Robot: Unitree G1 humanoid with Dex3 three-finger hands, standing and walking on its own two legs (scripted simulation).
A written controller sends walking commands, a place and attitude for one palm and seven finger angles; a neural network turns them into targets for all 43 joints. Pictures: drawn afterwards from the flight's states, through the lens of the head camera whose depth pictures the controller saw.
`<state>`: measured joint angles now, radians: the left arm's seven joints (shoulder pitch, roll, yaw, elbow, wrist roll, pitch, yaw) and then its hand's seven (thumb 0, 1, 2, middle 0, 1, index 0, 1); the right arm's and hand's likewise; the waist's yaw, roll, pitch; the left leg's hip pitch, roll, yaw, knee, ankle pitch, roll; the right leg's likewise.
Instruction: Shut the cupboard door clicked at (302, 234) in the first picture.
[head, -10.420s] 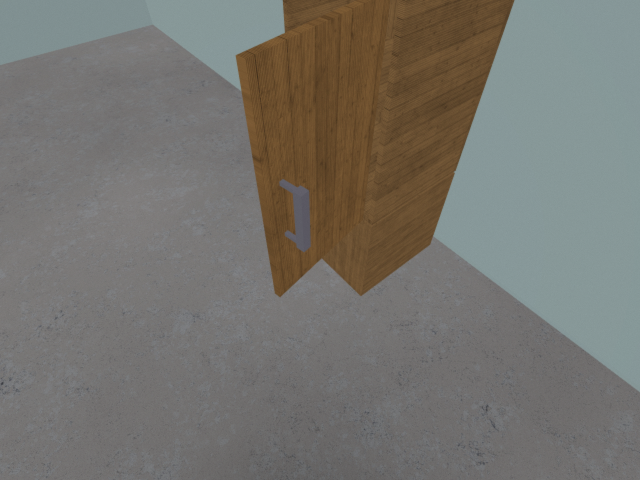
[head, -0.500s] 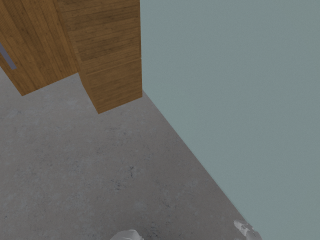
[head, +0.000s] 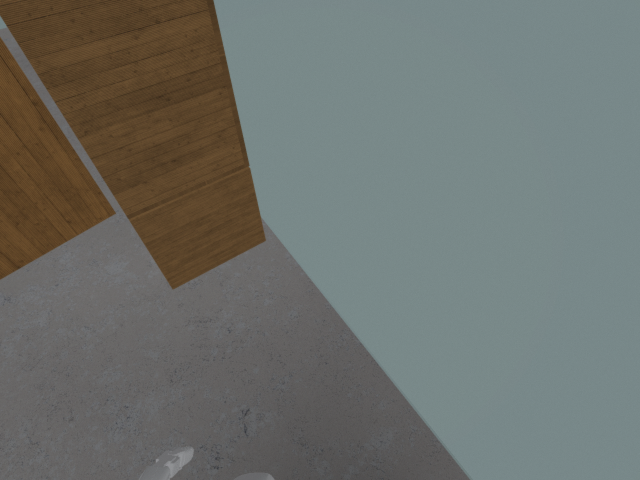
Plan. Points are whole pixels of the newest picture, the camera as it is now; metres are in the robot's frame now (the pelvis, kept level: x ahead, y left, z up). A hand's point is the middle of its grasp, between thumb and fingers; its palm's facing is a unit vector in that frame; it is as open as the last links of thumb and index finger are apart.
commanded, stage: walk to a spot facing it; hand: left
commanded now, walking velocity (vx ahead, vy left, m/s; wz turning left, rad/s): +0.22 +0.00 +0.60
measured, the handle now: out of the picture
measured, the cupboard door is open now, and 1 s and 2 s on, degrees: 100 100 100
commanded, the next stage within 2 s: turn to face it in 0.08 s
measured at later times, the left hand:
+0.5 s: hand out of the picture +0.15 +0.26 -0.19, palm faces +0.29 -0.93 -0.20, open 7.3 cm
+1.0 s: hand (175, 428) +0.21 +0.23 -0.14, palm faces +0.46 -0.84 -0.28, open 7.3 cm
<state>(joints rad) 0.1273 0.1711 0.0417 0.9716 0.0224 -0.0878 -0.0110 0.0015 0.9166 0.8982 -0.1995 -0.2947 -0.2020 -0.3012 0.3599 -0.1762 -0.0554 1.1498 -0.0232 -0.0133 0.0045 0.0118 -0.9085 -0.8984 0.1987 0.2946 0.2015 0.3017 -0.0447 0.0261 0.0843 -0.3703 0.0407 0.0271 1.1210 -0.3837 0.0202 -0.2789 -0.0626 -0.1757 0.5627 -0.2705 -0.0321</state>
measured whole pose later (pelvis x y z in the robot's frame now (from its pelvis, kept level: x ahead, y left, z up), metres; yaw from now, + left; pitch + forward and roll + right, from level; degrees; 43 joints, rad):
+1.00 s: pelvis +0.21 +0.00 +0.00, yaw +30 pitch +1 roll +1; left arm 0.16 0.18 0.04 0.86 0.02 0.01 0.03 0.00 0.91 0.90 -0.20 -0.30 -0.21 -0.30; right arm 0.23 -0.25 -0.10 0.97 -0.03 0.08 0.02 0.01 -0.90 -0.90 0.20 0.29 0.20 0.30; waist -0.05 0.05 0.07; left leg -0.54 -0.08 -0.05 1.01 -0.40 -0.03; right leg -0.20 -0.02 -0.05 0.52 -0.34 -0.02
